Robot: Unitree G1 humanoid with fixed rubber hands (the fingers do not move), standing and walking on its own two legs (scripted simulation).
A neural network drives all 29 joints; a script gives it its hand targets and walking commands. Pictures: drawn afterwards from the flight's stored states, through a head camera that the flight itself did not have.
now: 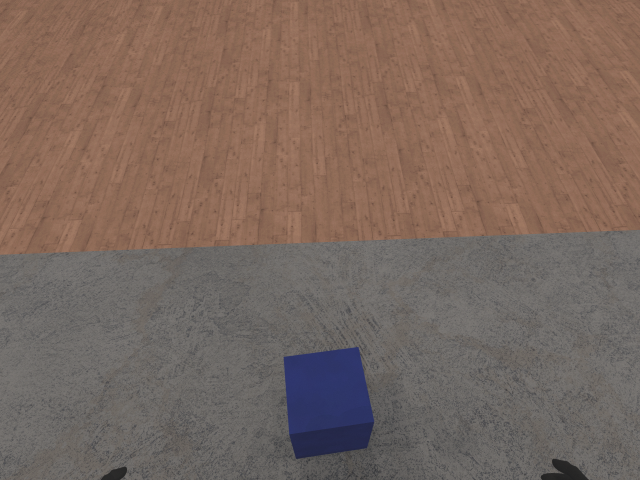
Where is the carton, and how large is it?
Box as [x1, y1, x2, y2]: [284, 347, 373, 458]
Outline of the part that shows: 358,347 284,357 289,434 296,458 366,447 373,424 373,418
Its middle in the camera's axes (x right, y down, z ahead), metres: +0.02 +0.46 +1.10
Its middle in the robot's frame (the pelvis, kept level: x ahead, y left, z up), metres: +0.44 +0.01 -0.66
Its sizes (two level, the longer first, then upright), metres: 0.210 0.200 0.250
